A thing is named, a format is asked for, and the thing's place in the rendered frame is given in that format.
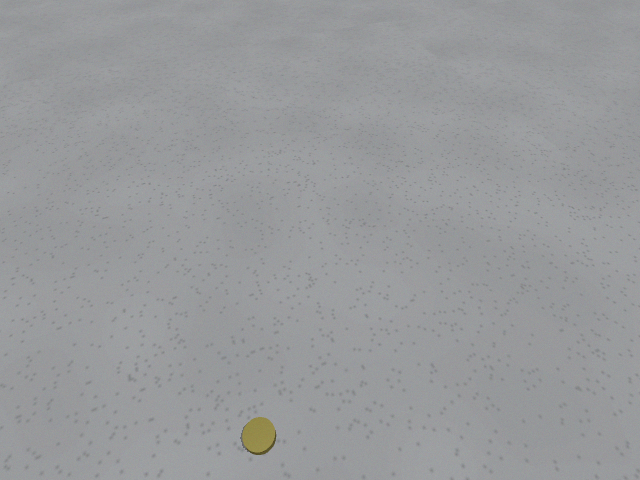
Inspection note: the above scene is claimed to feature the tin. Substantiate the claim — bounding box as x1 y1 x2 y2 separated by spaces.
242 417 276 455

